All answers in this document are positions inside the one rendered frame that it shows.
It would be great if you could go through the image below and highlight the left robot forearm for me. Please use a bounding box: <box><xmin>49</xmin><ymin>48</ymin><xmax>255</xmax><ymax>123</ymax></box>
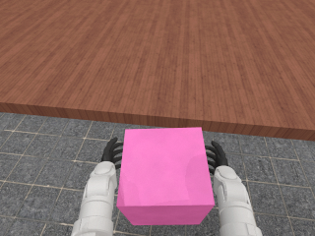
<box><xmin>71</xmin><ymin>161</ymin><xmax>117</xmax><ymax>236</ymax></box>

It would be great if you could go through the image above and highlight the right robot forearm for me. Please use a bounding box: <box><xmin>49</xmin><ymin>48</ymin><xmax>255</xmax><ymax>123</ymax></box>
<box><xmin>213</xmin><ymin>165</ymin><xmax>263</xmax><ymax>236</ymax></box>

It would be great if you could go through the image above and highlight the carton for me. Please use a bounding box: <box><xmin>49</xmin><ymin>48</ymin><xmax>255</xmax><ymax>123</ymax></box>
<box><xmin>116</xmin><ymin>127</ymin><xmax>215</xmax><ymax>225</ymax></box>

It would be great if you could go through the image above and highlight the left robot hand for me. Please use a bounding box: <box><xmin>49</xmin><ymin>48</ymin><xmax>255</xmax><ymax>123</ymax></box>
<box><xmin>100</xmin><ymin>137</ymin><xmax>124</xmax><ymax>170</ymax></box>

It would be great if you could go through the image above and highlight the right robot hand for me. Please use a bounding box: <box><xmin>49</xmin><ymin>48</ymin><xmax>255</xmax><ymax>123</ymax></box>
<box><xmin>205</xmin><ymin>141</ymin><xmax>228</xmax><ymax>175</ymax></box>

